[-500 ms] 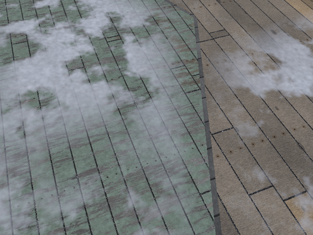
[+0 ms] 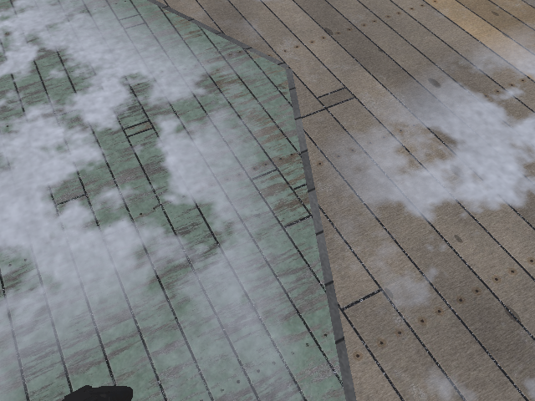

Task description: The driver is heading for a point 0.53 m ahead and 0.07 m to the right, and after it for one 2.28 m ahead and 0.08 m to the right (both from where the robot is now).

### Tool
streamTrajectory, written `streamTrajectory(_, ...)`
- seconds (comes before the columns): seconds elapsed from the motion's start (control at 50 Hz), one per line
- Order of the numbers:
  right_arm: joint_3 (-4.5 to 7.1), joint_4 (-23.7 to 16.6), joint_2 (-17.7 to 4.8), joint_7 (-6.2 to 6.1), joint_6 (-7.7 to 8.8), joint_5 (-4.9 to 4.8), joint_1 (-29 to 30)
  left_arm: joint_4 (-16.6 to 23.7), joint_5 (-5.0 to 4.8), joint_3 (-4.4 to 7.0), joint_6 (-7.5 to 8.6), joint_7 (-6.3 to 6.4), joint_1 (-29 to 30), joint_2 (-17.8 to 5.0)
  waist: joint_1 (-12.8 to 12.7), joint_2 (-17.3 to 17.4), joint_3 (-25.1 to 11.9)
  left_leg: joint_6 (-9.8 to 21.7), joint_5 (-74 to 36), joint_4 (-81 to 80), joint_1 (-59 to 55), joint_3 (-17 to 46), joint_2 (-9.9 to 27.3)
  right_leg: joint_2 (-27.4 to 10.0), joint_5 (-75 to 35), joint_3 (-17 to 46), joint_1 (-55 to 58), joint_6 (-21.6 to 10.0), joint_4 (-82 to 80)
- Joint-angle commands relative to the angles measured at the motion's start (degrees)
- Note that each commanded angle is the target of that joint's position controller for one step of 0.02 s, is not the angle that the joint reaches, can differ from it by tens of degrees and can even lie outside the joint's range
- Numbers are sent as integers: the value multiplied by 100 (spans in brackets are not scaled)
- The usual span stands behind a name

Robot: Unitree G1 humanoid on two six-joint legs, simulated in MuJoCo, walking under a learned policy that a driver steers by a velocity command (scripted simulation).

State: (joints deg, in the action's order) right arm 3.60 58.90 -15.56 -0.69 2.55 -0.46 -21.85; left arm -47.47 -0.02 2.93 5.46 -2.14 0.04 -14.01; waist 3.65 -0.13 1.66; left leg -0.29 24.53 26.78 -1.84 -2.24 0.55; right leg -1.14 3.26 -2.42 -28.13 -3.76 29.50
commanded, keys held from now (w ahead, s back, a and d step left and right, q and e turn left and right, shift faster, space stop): no key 0.60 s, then e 0.30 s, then w+e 0.10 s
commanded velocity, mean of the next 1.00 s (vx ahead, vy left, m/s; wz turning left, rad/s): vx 0.10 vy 0.00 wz -0.13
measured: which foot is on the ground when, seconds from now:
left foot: down 0.00-0.00, up 0.02-0.36, down 0.38-0.98, up 1.00-1.00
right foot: down 0.00-1.00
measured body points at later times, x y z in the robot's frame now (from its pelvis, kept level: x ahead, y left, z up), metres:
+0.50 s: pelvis +0.14 +0.00 +0.02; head +0.15 +0.01 +0.47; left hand +0.24 +0.25 -0.13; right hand +0.25 -0.26 -0.11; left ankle +0.19 +0.13 -0.72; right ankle +0.12 -0.11 -0.72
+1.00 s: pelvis +0.14 -0.03 +0.00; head +0.16 -0.06 +0.45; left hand +0.27 +0.25 -0.11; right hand +0.22 -0.34 -0.14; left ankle +0.18 +0.13 -0.71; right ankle +0.12 -0.12 -0.73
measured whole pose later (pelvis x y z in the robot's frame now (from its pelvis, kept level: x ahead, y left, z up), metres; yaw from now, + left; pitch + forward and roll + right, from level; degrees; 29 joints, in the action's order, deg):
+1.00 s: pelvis +0.14 -0.03 +0.00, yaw -10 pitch +0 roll +2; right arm 5.4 55.9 -17.3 -3.2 -1.0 -0.7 -3.6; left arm -53.9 -1.0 5.4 -2.7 0.4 -10.3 -16.8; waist -1.3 1.7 2.3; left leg -2.1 24.4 41.6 20.8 -6.2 6.5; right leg -0.7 21.0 -2.2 -17.8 -2.7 38.5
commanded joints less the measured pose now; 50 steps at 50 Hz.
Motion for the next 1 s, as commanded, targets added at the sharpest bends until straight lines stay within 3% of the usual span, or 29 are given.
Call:
streamTrajectory(0.02, -121, -272, -97, 32, 208, 60, -666, -346, 67, 411, -37, 61, -2308, -1467, -871, -1510, -2714, -69, 1151, 4618, 3419, 550, -583, -2408, -2497, 3823, 5250, -1812, -594)
streamTrajectory(0.04, 53, -317, -723, 47, 279, -98, -250, -270, -8, 285, -47, 55, -1983, -1122, -919, -930, -2141, 13, 1167, 5132, 3735, 1050, -247, -2143, -2556, 3119, 4611, -1529, -619)
streamTrajectory(0.06, 67, -448, -753, 30, 293, -180, 205, -173, -3, 214, -49, 82, -1448, -923, -765, -688, -1411, 45, 824, 4983, 3909, 824, 44, -1922, -2920, 2229, 3771, -1301, -664)
streamTrajectory(0.08, 77, -532, -679, -38, 211, -75, 676, -175, 29, 121, -50, 62, -1012, -679, -599, -131, -797, 94, 435, 4508, 3779, 527, 295, -1458, -2888, 1585, 2861, -940, -975)
streamTrajectory(0.1, 99, -476, -565, -76, 128, -61, 411, -161, 90, 104, -10, 77, -808, -628, -344, -493, -732, 43, 167, 4205, 3313, 624, 468, -1524, -3242, 1337, 2272, -1046, -1080)
streamTrajectory(0.12, 75, -402, -432, -92, 29, -11, 195, -202, 118, 73, 3, 55, -667, -529, -187, -528, -672, -36, 35, 3877, 2799, 639, 557, -1436, -3375, 1157, 1766, -1065, -1208)
streamTrajectory(0.14, 65, -348, -312, -89, -22, 11, 86, -256, 140, 49, 19, 45, -632, -452, -113, -541, -630, -86, -98, 3554, 2523, 592, 525, -1269, -3446, 879, 1478, -1052, -1290)
streamTrajectory(0.16, 52, -363, -219, -116, -50, 0, 124, -318, 171, 65, 14, 71, -575, -552, -18, -488, -648, -106, -227, 3142, 2409, 507, 502, -1159, -3410, 717, 1367, -1017, -1342)
streamTrajectory(0.24, 17, -497, -231, -126, -140, 58, 650, -467, 116, 91, -72, 189, -573, -800, -125, -512, -898, -156, -1333, 1607, 1970, 374, 419, -1084, -3294, 395, 1387, -914, -1393)
streamTrajectory(0.32, 68, -556, -375, -117, -251, 60, 1065, -655, 80, 48, -204, 226, -620, -780, -201, -439, -650, -56, -1593, 846, 1635, 381, 378, -1103, -1268, 590, 1290, -811, -1463)
streamTrajectory(0.36, 86, -503, -386, -114, -241, 140, 1060, -733, -10, -15, -256, 236, -647, -618, -100, -329, -472, 81, -2116, -45, 1162, 327, 320, -829, -70, 590, 1157, -493, -1224)
streamTrajectory(0.38, 111, -522, -549, -129, -229, 187, 1092, -805, 26, -63, -264, 236, -879, -476, -176, -71, -411, 166, -2857, -367, 917, 601, 576, -594, 562, 543, 1087, -214, -1031)
streamTrajectory(0.4, 159, -579, -874, -162, -227, 151, 1229, -872, 122, -56, -255, 232, -1265, -440, -540, 463, -387, 321, -3543, -255, 744, 875, 894, -168, 1220, 305, 908, 27, -756)
streamTrajectory(0.42, 136, -515, -784, -156, -240, 87, 1418, -941, 117, -84, -290, 265, -1614, -280, -791, 985, -457, 528, -2804, -264, 1017, 936, 913, 33, 1403, 121, 1119, 164, -864)
streamTrajectory(0.44, 96, -513, -489, -108, -241, 47, 1539, -931, 117, -79, -352, 304, -1323, -412, -602, 824, -291, 438, -2088, -390, 1420, 863, 698, 35, 1259, 55, 1408, 240, -837)
streamTrajectory(0.46, 61, -494, -384, -84, -221, 75, 1570, -911, 78, -47, -411, 337, -1119, -538, -520, 604, -205, 319, -2029, -415, 1511, 765, 580, 15, 1127, 66, 1433, 232, -782)
streamTrajectory(0.52, 65, -355, -465, -69, -130, 76, 1502, -959, 76, -38, -500, 378, -1088, -561, -482, 449, -356, 264, -2726, -234, 1258, 637, 466, -89, 628, 145, 1585, 218, -745)
streamTrajectory(0.62, 64, -200, -491, -108, -136, 52, 1513, -1056, 11, -19, -503, 371, -1002, -574, -406, 199, -512, 337, -3359, -28, 877, 533, 421, -140, 10, 182, 1638, 240, -616)
streamTrajectory(0.68, 187, -242, -766, -228, -200, 29, 1505, -855, -64, 58, -550, 393, -724, -775, -317, 112, -534, 438, -3359, 142, 692, 447, 472, -88, -284, 261, 1302, 162, -267)
streamTrajectory(0.72, 261, -217, -829, -305, -263, 21, 1298, -754, -83, 85, -595, 413, -706, -720, -265, 226, -569, 620, -3315, 114, 593, 572, 698, 2, -97, 255, 976, 163, 163)
streamTrajectory(0.76, 322, -198, -924, -362, -301, 49, 1032, -634, -63, 92, -653, 434, -705, -604, -194, 570, -624, 1026, -3449, -193, 458, 1112, 1344, 154, 616, 132, 523, 287, 940)
streamTrajectory(0.8, 308, -373, -936, -421, -269, 104, 1224, -547, -56, 151, -749, 425, -747, -636, -110, 1149, -628, 1682, -3910, -625, 648, 1842, 2317, 150, 3290, 139, 110, 416, 2762)
streamTrajectory(0.82, 294, -479, -956, -436, -221, 135, 1377, -484, -98, 204, -798, 414, -717, -719, -151, 943, -563, 1791, -3934, -750, 816, 1868, 2498, -63, 3670, 402, -76, 459, 3482)
streamTrajectory(0.86, 303, -693, -1005, -446, -157, 21, 2192, -485, -162, 230, -876, 394, -948, -689, -557, 747, -381, 1189, -3164, -796, 1329, 1130, 2077, -441, 3108, 559, 279, 432, 2636)
streamTrajectory(0.9, 330, -682, -1076, -419, -215, 6, 2333, -510, -99, 242, -870, 336, -1079, -640, -609, 766, -470, 966, -3204, -638, 1656, 538, 1750, -245, 2278, 111, 1056, 435, 1753)
streamTrajectory(0.94, 330, -609, -1019, -319, -281, -110, 2250, -680, -107, 316, -886, 247, -1602, -634, -811, 648, -663, 707, -1250, -371, 2081, 66, 1500, 102, 1238, -387, 2056, 263, 704)
streamTrajectory(0.96, 286, -548, -768, -265, -313, -134, 2114, -822, -119, 376, -906, 212, -1909, -658, -854, 281, -608, 444, 134, 263, 2560, -269, 1233, 258, 1391, -323, 2556, 74, 308)
streamTrajectory(0.98, 188, -581, -381, -180, -338, -34, 2112, -845, -126, 474, -877, 255, -2223, -994, -924, -948, -264, 11, 1168, 1966, 3705, -862, 658, -485, 2492, 1107, 2878, -459, -662)
streamTrajectory(1.0, 138, -1029, -237, -156, -257, 54, 2613, -484, -51, 495, -672, 227, -2163, -1683, -907, -1765, -129, -177, 1561, 3318, 5046, -158, -82, -1830, 3776, 4208, 2644, -1441, -1838)
Keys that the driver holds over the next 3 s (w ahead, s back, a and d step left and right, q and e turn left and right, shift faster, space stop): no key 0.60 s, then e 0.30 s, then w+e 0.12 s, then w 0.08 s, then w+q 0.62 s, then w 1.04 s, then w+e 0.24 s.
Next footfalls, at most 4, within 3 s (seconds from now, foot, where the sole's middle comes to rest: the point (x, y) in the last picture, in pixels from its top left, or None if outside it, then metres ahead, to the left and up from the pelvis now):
0.38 left None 0.23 0.13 -0.76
1.56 left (266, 364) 0.55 0.01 -0.76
2.04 right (332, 255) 0.85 -0.20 -0.76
2.58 left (234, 187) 1.13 0.08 -0.76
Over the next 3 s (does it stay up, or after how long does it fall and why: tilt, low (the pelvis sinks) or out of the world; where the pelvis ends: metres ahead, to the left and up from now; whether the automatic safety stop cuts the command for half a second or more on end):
stays up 1.19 -0.02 0.02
